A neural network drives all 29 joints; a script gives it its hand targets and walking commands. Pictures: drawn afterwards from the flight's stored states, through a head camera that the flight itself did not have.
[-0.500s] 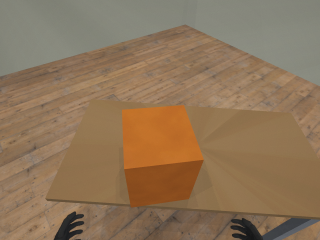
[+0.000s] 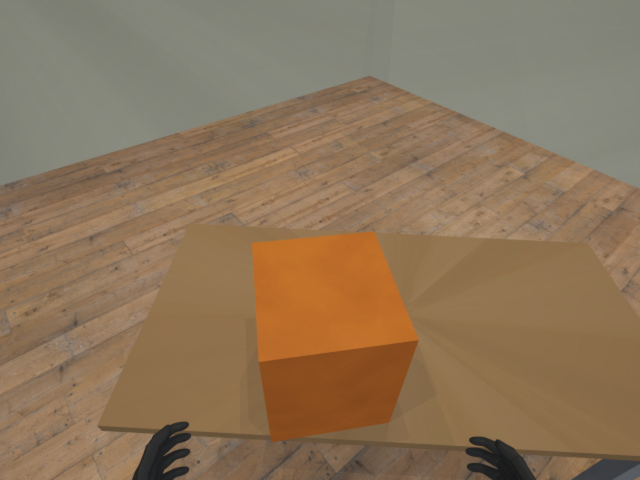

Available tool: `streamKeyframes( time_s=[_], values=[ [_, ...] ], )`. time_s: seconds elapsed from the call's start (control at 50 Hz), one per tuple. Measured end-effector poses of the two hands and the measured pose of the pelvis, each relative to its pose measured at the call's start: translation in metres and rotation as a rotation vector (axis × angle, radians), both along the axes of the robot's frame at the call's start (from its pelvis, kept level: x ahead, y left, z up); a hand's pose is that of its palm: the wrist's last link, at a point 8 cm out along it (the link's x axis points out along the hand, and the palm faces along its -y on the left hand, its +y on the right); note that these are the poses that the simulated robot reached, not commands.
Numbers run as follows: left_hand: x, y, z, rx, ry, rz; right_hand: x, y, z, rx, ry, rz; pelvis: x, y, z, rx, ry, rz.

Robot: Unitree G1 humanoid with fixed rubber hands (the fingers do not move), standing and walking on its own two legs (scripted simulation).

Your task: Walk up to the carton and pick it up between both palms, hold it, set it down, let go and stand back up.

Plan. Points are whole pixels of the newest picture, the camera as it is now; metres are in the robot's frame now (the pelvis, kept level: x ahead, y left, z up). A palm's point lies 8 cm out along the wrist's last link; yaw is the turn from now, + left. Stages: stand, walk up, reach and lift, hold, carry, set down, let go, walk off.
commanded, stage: reach and lift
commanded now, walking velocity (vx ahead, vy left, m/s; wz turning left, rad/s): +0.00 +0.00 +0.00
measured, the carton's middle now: (323, 336) +0.38 +0.02 -0.07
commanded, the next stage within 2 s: none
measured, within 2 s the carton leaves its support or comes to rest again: neither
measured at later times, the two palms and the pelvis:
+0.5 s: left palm (161, 471) +0.17 +0.21 -0.04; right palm (513, 455) +0.21 -0.22 -0.04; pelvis -0.01 -0.02 -0.01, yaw +1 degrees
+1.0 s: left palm (164, 407) +0.23 +0.21 +0.00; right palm (496, 381) +0.28 -0.20 +0.01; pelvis -0.01 -0.02 +0.00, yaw +1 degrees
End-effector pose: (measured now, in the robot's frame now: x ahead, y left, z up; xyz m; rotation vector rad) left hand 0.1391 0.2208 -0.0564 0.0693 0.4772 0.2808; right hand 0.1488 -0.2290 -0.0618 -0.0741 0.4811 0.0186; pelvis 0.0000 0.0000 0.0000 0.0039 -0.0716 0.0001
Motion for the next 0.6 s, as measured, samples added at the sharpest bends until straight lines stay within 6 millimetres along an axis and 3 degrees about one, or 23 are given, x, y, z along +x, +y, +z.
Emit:
streamKeyframes(
  time_s=[0.3,0.6],
  values=[
    [0.013,-0.016,0.009,-0.021,-0.141,0.033,0.025,0.001,0.014,0.021,-0.114,0.056,-0.004,-0.01,-0.005,0.004,0.037,0.006],
    [0.041,-0.01,0.028,0.005,-0.168,0.045,0.075,0.013,0.031,0.062,-0.187,0.064,-0.007,-0.018,-0.003,0.011,0.045,0.015]
  ],
)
